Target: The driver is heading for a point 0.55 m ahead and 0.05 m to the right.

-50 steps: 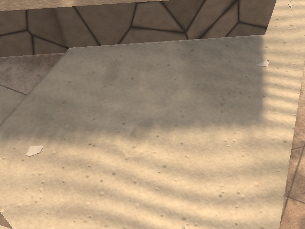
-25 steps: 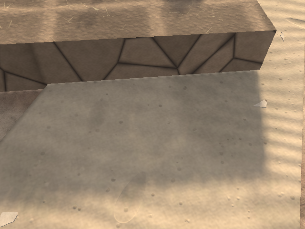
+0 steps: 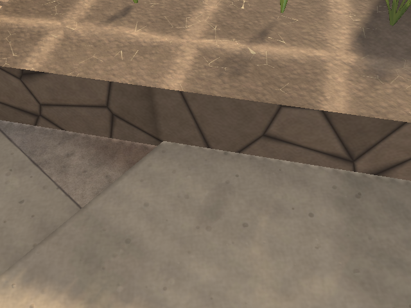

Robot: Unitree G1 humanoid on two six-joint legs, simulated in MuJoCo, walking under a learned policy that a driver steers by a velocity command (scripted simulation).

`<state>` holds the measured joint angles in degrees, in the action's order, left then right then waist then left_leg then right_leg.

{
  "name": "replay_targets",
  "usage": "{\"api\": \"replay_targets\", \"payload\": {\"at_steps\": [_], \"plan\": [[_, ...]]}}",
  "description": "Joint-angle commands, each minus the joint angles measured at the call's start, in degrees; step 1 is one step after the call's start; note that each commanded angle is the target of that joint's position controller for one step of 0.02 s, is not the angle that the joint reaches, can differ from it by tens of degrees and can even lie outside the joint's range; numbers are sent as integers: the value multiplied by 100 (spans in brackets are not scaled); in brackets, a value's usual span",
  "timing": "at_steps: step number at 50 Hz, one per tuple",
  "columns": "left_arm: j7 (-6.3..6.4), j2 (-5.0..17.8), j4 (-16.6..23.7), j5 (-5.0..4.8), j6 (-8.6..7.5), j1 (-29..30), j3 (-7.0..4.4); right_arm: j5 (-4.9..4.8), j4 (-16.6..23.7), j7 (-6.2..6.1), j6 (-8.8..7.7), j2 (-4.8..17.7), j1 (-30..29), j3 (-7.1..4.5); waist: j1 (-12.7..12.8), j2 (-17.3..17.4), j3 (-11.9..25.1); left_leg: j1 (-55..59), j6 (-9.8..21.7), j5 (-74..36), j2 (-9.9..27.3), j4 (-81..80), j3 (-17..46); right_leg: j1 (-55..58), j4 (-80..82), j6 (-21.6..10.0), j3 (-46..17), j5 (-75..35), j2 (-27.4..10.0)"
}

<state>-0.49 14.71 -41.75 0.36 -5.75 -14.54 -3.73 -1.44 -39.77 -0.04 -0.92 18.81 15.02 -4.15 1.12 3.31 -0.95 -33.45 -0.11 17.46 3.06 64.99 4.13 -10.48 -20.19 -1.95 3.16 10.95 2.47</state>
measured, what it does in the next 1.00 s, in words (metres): walks ahead: left foot, then right foot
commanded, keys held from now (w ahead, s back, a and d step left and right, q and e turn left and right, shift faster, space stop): w+q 0.02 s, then w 0.18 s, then w+e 0.44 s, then no key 0.36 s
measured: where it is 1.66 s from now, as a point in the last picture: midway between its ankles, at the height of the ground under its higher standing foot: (212, 288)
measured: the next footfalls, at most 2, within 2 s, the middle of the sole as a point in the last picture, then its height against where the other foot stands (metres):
left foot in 0.28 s outside the picture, level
right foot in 0.80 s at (251, 282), level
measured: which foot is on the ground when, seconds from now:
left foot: up 0.00-0.26, down 0.28-0.82, up 0.84-1.00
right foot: down 0.00-0.30, up 0.32-0.78, down 0.80-1.00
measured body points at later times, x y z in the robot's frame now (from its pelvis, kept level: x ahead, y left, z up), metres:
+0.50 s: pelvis +0.26 +0.08 +0.00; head +0.29 +0.09 +0.45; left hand +0.35 +0.36 -0.12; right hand +0.37 -0.19 -0.10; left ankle +0.27 +0.17 -0.74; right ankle +0.27 -0.09 -0.66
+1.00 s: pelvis +0.47 +0.01 -0.01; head +0.52 -0.01 +0.44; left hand +0.66 +0.25 -0.11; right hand +0.54 -0.29 -0.13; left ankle +0.48 +0.18 -0.67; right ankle +0.54 -0.08 -0.74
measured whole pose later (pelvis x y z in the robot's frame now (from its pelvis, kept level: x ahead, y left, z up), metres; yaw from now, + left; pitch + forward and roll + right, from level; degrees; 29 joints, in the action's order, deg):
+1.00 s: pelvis +0.47 +0.01 -0.01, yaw -9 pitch +1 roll +0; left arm -1.3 15.0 -43.6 1.0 -2.1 -7.7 -2.2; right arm -0.2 -47.7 -1.5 -1.1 17.9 8.8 -3.2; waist 0.0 1.9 -4.4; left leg -28.0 -3.5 25.8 4.8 60.6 1.5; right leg -20.7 -24.9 -4.3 1.5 5.7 2.9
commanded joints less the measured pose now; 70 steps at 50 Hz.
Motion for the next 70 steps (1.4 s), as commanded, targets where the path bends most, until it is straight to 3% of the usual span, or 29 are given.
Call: {"api": "replay_targets", "payload": {"at_steps": [1,6,10,12,14,15,16,17,18,20,22,25,29,32,35,38,40,41,42,43,44,46,50,56,59,60,61,63,70], "plan": [[16,777,221,-12,-112,161,-194,29,523,49,-44,114,-179,-7,-40,-783,-65,-939,-126,-499,378,-369,197,504,1112,-964,-1107,-1257,-1680],[4,999,-74,-80,-51,-114,-210,55,662,181,-197,-96,-984,137,226,-591,-162,-385,0,-1723,199,-2225,-135,517,1170,-846,-303,-1650,-1463],[-1,1210,-381,-215,62,-549,-247,26,912,278,-247,3,-1594,143,315,-668,-314,-240,213,-1426,52,-3027,-347,1108,1012,-776,-280,-1901,-1759],[8,1301,-506,-264,148,-624,-245,64,946,286,-270,161,-1488,75,93,-814,-173,298,399,-931,-136,-3349,-516,1335,543,-691,-352,-3038,-1823],[38,1271,-561,-266,198,-570,-179,105,537,206,-282,625,-78,-174,-725,-791,678,2564,687,-1328,-386,-3738,-691,761,-1092,-411,-63,-4049,-1441],[41,941,-396,-96,154,-571,-28,185,347,99,-241,1118,973,-322,-1110,-197,1569,4492,1042,-1813,769,-3402,508,-612,-2885,-163,73,-2161,-1124],[-9,268,-294,-81,58,-1259,176,228,345,74,-224,1452,1005,-329,-640,1178,2437,5869,1874,-903,2187,-4013,3135,-2527,-4754,149,-286,2243,-150],[-19,954,-417,-246,-2,-851,-4,213,368,75,-236,906,1041,-215,-974,510,2319,5495,1744,-411,2071,-4375,3267,-2949,-5365,129,-1065,2334,-321],[-23,1093,-216,-356,-12,-395,-71,171,291,76,-262,704,742,-136,-865,463,1349,4800,1500,-591,1854,-4509,2280,-3364,-5398,104,-915,1866,-562],[32,938,-193,-207,54,-149,-79,171,244,113,-331,337,63,-42,-451,244,559,3425,1275,-1083,1392,-4917,1216,-3029,-4872,160,-768,1012,-942],[41,709,-313,-227,239,-483,-72,219,196,138,-450,148,-252,-26,-135,346,383,2662,1240,-1236,1235,-5402,645,-2403,-4739,221,-823,563,-1072],[79,527,-238,-205,398,-319,-63,249,9,98,-577,217,-366,-82,-6,121,29,2338,1238,-1682,1244,-5769,-14,-2597,-4398,330,-921,95,-1088],[-6,435,-52,-158,372,221,-25,258,-190,-2,-563,374,-282,-138,-130,16,-182,2565,1069,-1976,1071,-5852,-829,-2756,-3121,323,-832,-1077,-1029],[-133,336,178,-138,351,842,47,202,-334,-52,-510,575,-55,-200,-378,-137,-387,2807,1027,-1999,1180,-5908,-1168,-2685,-2307,219,-494,-1398,-968],[-209,339,433,-69,328,1232,56,103,-521,-67,-374,670,136,-226,-451,-157,-518,3251,943,-3359,1265,-5430,-1332,-2574,-1666,55,-274,-1043,-767],[-257,611,472,-26,287,824,-70,-23,-591,-132,-241,897,38,-286,-86,171,-10,3700,696,-5216,1268,-4383,-1354,-1759,-1320,-213,-18,-520,-337],[-156,1177,171,19,282,-321,-320,47,-594,-163,-214,737,99,-208,514,-223,800,3055,240,-4562,735,-2452,-1570,279,-659,-481,-183,-2294,-178],[-5,1707,141,127,357,-676,-384,343,-415,-108,-289,253,387,-29,343,-1522,1541,1221,-126,-635,133,-475,-1597,2312,-1404,-1067,-1775,-5524,-1511],[-1,1596,249,189,337,-588,-266,237,-557,0,-362,31,938,121,125,-1789,2811,198,-353,2483,-504,1073,-474,3312,-990,-2244,-3820,-6003,-2783],[-48,1275,297,100,368,-531,-203,-3,-709,54,-341,605,560,-36,447,-845,2811,201,-293,2247,-195,1227,187,2871,-717,-2045,-3193,-5225,-2456],[-64,1129,254,-12,356,-146,-155,-99,-537,56,-306,559,62,-23,320,-861,1847,-244,-223,1911,31,946,-18,2174,-550,-1750,-2429,-4315,-2124],[-59,764,224,-70,331,508,-37,89,-597,-87,-169,458,-192,-23,-46,-473,871,154,-269,1182,334,148,-113,507,-9,-1344,-1810,-3216,-1706],[-45,787,120,122,244,1033,-26,167,-784,-244,67,248,251,10,-443,-842,821,1320,-406,496,269,-843,-170,-739,430,-1288,-1123,-3014,-1416],[47,780,-208,93,379,995,21,159,-769,-237,121,262,-367,47,-158,-967,628,1833,-354,-290,171,-2651,-227,-772,623,-1050,-1191,-120,-1291],[28,508,-381,42,417,910,152,279,-843,-186,58,278,-368,57,-286,-714,367,2553,-135,-1076,136,-4065,-230,-991,324,-514,-1156,965,-955],[18,421,-439,102,398,743,193,311,-799,-198,34,521,-385,35,-169,-376,298,2674,19,-1664,568,-4272,226,-1049,-4,-240,-1016,1017,-716],[12,382,-499,109,383,329,172,229,-851,-208,41,917,-671,-56,290,413,207,2261,257,-1179,674,-4201,338,-924,-68,-32,-586,872,-279],[65,571,-512,108,438,787,153,241,-919,-120,-12,305,-761,77,13,337,163,1542,144,-151,370,-4452,154,-87,-320,84,-465,241,-288],[160,617,-810,37,467,871,151,186,-1242,-150,-123,347,-711,138,-137,-109,412,2246,26,-1716,161,-4104,-107,51,-350,-19,-574,-901,-442]]}}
